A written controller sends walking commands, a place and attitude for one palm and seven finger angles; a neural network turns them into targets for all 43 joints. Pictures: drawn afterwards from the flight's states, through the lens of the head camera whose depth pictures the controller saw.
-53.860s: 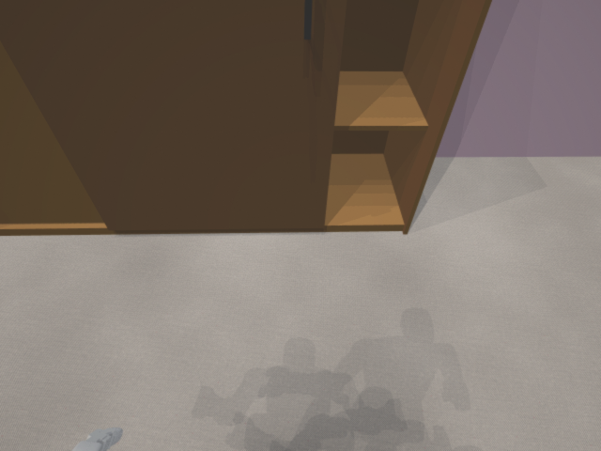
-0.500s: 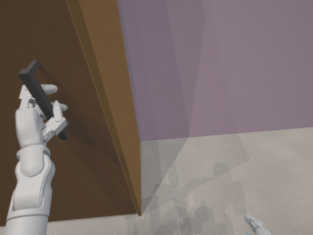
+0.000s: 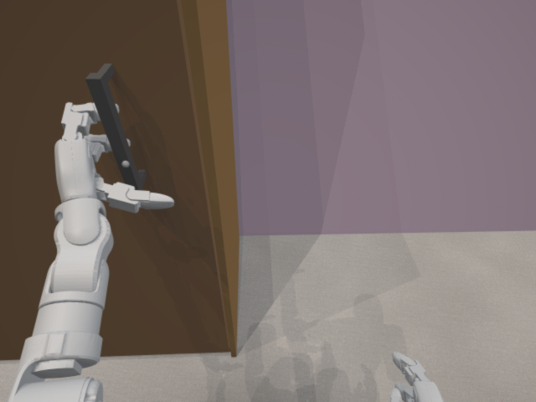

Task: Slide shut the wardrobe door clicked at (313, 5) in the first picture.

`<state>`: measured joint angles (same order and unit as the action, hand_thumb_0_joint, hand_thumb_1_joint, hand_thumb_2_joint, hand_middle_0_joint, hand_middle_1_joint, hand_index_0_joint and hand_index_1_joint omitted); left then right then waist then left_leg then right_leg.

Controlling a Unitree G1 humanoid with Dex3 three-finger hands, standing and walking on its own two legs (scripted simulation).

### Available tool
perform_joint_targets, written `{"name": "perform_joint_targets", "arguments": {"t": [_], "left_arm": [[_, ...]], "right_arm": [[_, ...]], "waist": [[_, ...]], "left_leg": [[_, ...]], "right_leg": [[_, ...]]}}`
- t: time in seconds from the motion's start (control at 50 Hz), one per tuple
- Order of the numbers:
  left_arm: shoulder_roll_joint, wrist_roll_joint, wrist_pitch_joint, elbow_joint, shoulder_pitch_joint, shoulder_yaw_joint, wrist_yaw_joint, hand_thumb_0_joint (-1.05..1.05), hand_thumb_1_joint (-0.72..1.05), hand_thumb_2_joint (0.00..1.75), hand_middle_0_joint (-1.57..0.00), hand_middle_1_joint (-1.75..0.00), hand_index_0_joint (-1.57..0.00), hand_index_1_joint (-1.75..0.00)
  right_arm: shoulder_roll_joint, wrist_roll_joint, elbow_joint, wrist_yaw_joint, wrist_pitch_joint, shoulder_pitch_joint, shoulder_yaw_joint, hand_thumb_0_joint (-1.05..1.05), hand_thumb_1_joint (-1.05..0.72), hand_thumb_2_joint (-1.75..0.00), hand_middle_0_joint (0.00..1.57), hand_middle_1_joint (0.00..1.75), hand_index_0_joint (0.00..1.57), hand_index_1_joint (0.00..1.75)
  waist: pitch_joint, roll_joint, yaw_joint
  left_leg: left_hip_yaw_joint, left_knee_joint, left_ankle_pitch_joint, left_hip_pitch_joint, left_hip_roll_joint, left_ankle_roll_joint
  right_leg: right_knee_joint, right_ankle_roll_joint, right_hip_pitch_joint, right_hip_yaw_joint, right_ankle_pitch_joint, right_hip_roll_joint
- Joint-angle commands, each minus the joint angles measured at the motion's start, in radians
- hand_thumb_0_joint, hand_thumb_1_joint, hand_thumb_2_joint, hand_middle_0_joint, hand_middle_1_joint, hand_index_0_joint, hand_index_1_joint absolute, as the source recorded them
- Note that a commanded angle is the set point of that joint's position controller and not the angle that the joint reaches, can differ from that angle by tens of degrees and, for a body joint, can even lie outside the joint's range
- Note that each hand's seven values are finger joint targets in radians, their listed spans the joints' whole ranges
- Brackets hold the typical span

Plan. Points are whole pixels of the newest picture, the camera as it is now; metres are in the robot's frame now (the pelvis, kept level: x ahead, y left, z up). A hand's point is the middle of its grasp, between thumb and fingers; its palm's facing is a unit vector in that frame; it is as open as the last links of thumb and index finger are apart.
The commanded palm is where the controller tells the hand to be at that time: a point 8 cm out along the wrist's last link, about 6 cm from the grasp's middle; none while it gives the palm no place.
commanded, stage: loosen the grip on the handle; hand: left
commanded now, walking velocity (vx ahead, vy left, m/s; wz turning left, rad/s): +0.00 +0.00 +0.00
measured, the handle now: (123, 137) +0.41 +0.26 +0.20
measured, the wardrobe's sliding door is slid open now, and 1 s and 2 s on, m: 0.00 0.00 0.00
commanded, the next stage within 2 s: slip the hand off the handle in 0.10 s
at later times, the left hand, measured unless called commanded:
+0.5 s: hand (103, 166) +0.36 +0.27 +0.19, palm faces +0.46 -0.88 -0.13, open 14.7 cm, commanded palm +0.31 +0.31 +0.19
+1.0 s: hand (62, 189) +0.31 +0.30 +0.19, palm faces +0.43 -0.89 -0.16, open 14.7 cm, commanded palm +0.26 +0.34 +0.19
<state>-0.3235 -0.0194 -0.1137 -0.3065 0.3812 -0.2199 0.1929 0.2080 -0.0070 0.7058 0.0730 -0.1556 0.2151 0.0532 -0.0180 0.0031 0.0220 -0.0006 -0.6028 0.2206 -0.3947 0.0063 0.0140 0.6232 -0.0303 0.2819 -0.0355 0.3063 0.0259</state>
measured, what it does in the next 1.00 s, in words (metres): shifts its weight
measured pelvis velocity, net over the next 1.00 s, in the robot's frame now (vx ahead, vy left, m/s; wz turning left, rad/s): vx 0.05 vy -0.01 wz -0.02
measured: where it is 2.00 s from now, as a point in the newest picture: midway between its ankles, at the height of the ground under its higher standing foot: outside the picture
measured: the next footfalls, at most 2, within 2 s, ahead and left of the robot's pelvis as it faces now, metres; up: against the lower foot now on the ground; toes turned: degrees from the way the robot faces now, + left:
none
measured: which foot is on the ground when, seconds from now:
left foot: down 0.00-1.00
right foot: down 0.00-1.00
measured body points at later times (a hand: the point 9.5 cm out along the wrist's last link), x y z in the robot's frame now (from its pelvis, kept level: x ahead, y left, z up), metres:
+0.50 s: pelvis +0.06 +0.00 +0.00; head +0.04 +0.00 +0.45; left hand +0.33 +0.31 +0.20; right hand +0.23 -0.22 -0.08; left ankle +0.10 +0.11 -0.72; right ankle +0.02 -0.10 -0.72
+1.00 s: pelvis +0.05 -0.01 +0.00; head +0.04 -0.02 +0.45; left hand +0.29 +0.35 +0.20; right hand +0.22 -0.24 -0.09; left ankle +0.10 +0.11 -0.72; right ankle +0.02 -0.10 -0.72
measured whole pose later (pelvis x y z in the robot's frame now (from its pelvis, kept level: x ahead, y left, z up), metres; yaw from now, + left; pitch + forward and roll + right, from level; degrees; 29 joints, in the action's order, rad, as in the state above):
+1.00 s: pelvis +0.05 -0.01 +0.00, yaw -1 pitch +1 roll +0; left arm -0.40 0.23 -0.13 -0.04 -0.01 -0.50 -0.11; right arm 0.24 -0.02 0.69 0.12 -0.17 0.22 0.03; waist -0.07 0.03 0.07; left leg 0.00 -0.62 0.25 -0.40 -0.01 0.01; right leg 0.61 -0.04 0.27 -0.02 0.37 0.04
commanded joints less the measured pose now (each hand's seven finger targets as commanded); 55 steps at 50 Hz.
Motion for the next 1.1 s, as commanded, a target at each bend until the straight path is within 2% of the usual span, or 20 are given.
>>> {"name": "perform_joint_targets", "arguments": {"t": [0.0,0.04,0.08,0.12,0.16,0.18,0.22,0.26,0.28,0.36,0.42,0.5,0.52,0.58,0.62,0.76,0.82,0.92,1.02,1.08], "left_arm": [[-0.117,0.055,-0.099,0.235,0.383,0.008,-0.032,0.0,-0.55,0.2,-0.25,-1.15,-0.25,-1.15],[-0.146,0.089,-0.099,0.236,0.366,-0.031,-0.039,0.0,-0.55,0.2,-0.25,-1.15,-0.25,-1.15],[-0.181,0.081,-0.094,0.265,0.356,-0.059,-0.031,0.0,-0.55,0.2,-0.25,-1.15,-0.25,-1.15],[-0.175,0.058,-0.089,0.324,0.335,-0.054,-0.013,0.0,-0.55,0.2,-0.25,-1.15,-0.25,-1.15],[-0.122,0.049,-0.083,0.37,0.315,-0.01,0.002,0.0,-0.55,0.2,-0.25,-1.15,-0.25,-1.15],[-0.208,0.041,-0.066,0.257,0.236,-0.103,0.011,0.0,-0.55,0.2,-0.25,-1.15,-0.25,-1.15],[-0.236,0.046,-0.059,0.308,0.213,-0.129,0.006,0.0,-0.55,0.2,-0.25,-1.15,-0.25,-1.15],[-0.202,0.059,-0.055,0.375,0.201,-0.105,-0.005,0.0,-0.55,0.2,-0.25,-1.15,-0.25,-1.15],[-0.205,0.068,-0.048,0.394,0.161,-0.124,-0.01,0.0,-0.55,0.2,-0.25,-1.15,-0.25,-1.15],[-0.222,0.116,-0.015,0.44,0.002,-0.201,-0.048,0.0,-0.55,0.2,-0.25,-1.15,-0.25,-1.15],[-0.244,0.138,0.005,0.489,-0.079,-0.255,-0.07,0.0,-0.55,0.2,-0.25,-1.15,-0.25,-1.15],[-0.232,0.136,-0.02,0.574,-0.062,-0.234,-0.102,0.0,-0.55,0.2,-0.25,-1.15,-0.25,-1.15],[-0.245,0.135,-0.032,0.58,-0.04,-0.239,-0.11,0.0,-0.55,0.2,-0.25,-1.15,-0.25,-1.15],[-0.284,0.148,-0.061,0.558,-0.066,-0.282,-0.154,0.0,-0.55,0.2,-0.25,-1.15,-0.25,-1.15],[-0.295,0.164,-0.074,0.546,-0.018,-0.282,-0.188,0.0,-0.55,0.2,-0.25,-1.15,-0.25,-1.15],[-0.368,0.232,-0.056,0.398,-0.017,-0.354,-0.286,0.0,-0.55,0.2,-0.25,-1.15,-0.25,-1.15],[-0.32,0.249,-0.068,0.427,-0.071,-0.322,-0.305,0.0,-0.55,0.2,-0.25,-1.15,-0.25,-1.15],[-0.367,0.263,-0.091,0.477,-0.203,-0.397,-0.293,0.0,-0.55,0.2,-0.25,-1.15,-0.25,-1.15],[-0.369,0.274,-0.116,0.583,-0.272,-0.438,-0.259,0.0,-0.55,0.2,-0.25,-1.15,-0.25,-1.15],[-0.318,0.273,-0.118,0.606,-0.32,-0.4,-0.256,0.0,-0.55,0.2,-0.25,-1.15,-0.25,-1.15]], "right_arm": [[0.139,-0.007,-0.147,0.018,-0.073,-0.143,-0.048,0.0,-0.9,-0.9,0.2,0.3,0.2,0.3],[0.152,-0.007,-0.14,0.026,-0.081,-0.143,-0.049,0.0,-0.9,-0.9,0.2,0.3,0.2,0.3],[0.152,-0.001,-0.138,0.029,-0.086,-0.139,-0.052,0.0,-0.9,-0.9,0.2,0.3,0.2,0.3],[0.148,0.005,-0.143,0.024,-0.091,-0.14,-0.053,0.0,-0.9,-0.9,0.2,0.3,0.2,0.3],[0.14,0.005,-0.148,0.019,-0.096,-0.137,-0.051,0.0,-0.9,-0.9,0.2,0.3,0.2,0.3],[0.154,0.009,-0.123,0.026,-0.086,-0.105,-0.055,0.0,-0.9,-0.9,0.2,0.3,0.2,0.3],[0.154,0.005,-0.139,0.031,-0.069,-0.12,-0.051,0.0,-0.9,-0.9,0.2,0.3,0.2,0.3],[0.147,0.007,-0.152,0.033,-0.065,-0.121,-0.051,0.0,-0.9,-0.9,0.2,0.3,0.2,0.3],[0.148,0.008,-0.153,0.032,-0.062,-0.111,-0.052,0.0,-0.9,-0.9,0.2,0.3,0.2,0.3],[0.147,0.005,-0.163,0.026,-0.037,-0.093,-0.061,0.0,-0.9,-0.9,0.2,0.3,0.2,0.3],[0.143,0.004,-0.172,0.021,-0.014,-0.096,-0.063,0.0,-0.9,-0.9,0.2,0.3,0.2,0.3],[0.142,0.005,-0.185,0.018,-0.01,-0.098,-0.065,0.0,-0.9,-0.9,0.2,0.3,0.2,0.3],[0.143,0.006,-0.18,0.021,-0.012,-0.096,-0.065,0.0,-0.9,-0.9,0.2,0.3,0.2,0.3],[0.147,0.007,-0.167,0.033,-0.011,-0.089,-0.069,0.0,-0.9,-0.9,0.2,0.3,0.2,0.3],[0.146,0.003,-0.157,0.044,-0.015,-0.089,-0.068,0.0,-0.9,-0.9,0.2,0.3,0.2,0.3],[0.153,-0.013,-0.148,0.077,-0.025,-0.102,-0.061,0.0,-0.9,-0.9,0.2,0.3,0.2,0.3],[0.148,-0.015,-0.17,0.071,-0.046,-0.11,-0.06,0.0,-0.9,-0.9,0.2,0.3,0.2,0.3],[0.155,-0.013,-0.184,0.056,-0.066,-0.11,-0.066,0.0,-0.9,-0.9,0.2,0.3,0.2,0.3],[0.146,-0.009,-0.187,0.051,-0.083,-0.126,-0.066,0.0,-0.9,-0.9,0.2,0.3,0.2,0.3],[0.141,-0.008,-0.183,0.051,-0.096,-0.132,-0.062,0.0,-0.9,-0.9,0.2,0.3,0.2,0.3]], "waist": [[-0.127,0.043,-0.004],[-0.116,0.013,-0.003],[-0.15,0.022,0.006],[-0.186,0.057,0.014],[-0.177,0.088,0.01],[-0.138,0.027,0.013],[-0.151,0.015,0.023],[-0.176,0.045,0.02],[-0.203,0.066,0.031],[-0.246,0.007,0.056],[-0.25,0.023,0.072],[-0.233,0.053,0.048],[-0.22,0.038,0.037],[-0.241,0.072,0.036],[-0.227,0.075,0.021],[-0.198,0.052,0.03],[-0.212,0.075,0.045],[-0.232,0.028,0.075],[-0.219,0.059,0.084],[-0.178,0.083,0.074]], "left_leg": [[-0.066,0.136,0.346,0.161,-0.019,-0.003],[-0.052,0.12,0.316,0.142,-0.014,0.003],[-0.045,0.115,0.284,0.146,-0.014,0.006],[-0.054,0.127,0.27,0.168,-0.022,0.007],[-0.062,0.135,0.257,0.19,-0.028,0.008],[-0.059,0.134,0.239,0.158,-0.028,0.01],[-0.04,0.125,0.179,0.159,-0.02,0.016],[-0.028,0.113,0.075,0.204,-0.021,0.015],[-0.027,0.105,-0.003,0.225,-0.02,0.013],[0.0,0.072,-0.233,0.247,-0.016,0.007],[0.012,0.064,-0.295,0.25,-0.012,0.004],[0.015,0.053,-0.303,0.27,-0.013,0.008],[0.013,0.048,-0.298,0.268,-0.014,0.011],[0.011,0.04,-0.3,0.27,-0.009,0.01],[0.012,0.034,-0.271,0.264,-0.005,0.013],[0.005,0.042,-0.166,0.201,0.007,0.017],[0.002,0.038,-0.146,0.201,0.006,0.018],[0.001,0.032,-0.148,0.174,0.003,0.02],[0.007,0.03,-0.123,0.17,0.003,0.018],[0.007,0.037,-0.09,0.167,0.003,0.017]], "right_leg": [[-0.169,0.005,0.132,0.027,0.229,-0.019],[-0.187,0.009,0.129,0.039,0.236,-0.022],[-0.176,0.008,0.111,0.04,0.207,-0.024],[-0.153,0.003,0.098,0.033,0.154,-0.024],[-0.14,0.0,0.11,0.026,0.115,-0.024],[-0.153,0.001,0.112,0.031,0.111,-0.022],[-0.173,0.001,0.086,0.042,0.102,-0.026],[-0.161,-0.002,0.073,0.035,0.017,-0.021],[-0.146,-0.007,0.051,0.028,-0.052,-0.018],[-0.116,-0.002,-0.023,0.017,-0.283,-0.013],[-0.109,-0.001,-0.043,0.013,-0.351,-0.011],[-0.104,0.004,-0.003,0.016,-0.351,-0.008],[-0.107,0.005,0.008,0.018,-0.345,-0.005],[-0.1,0.004,0.012,0.023,-0.349,-0.005],[-0.109,0.006,0.024,0.029,-0.336,-0.006],[-0.128,0.015,0.041,0.034,-0.259,-0.015],[-0.124,0.012,0.045,0.032,-0.228,-0.014],[-0.114,0.017,0.024,0.036,-0.233,-0.015],[-0.122,0.015,0.035,0.039,-0.183,-0.015],[-0.13,0.015,0.066,0.036,-0.137,-0.016]]}}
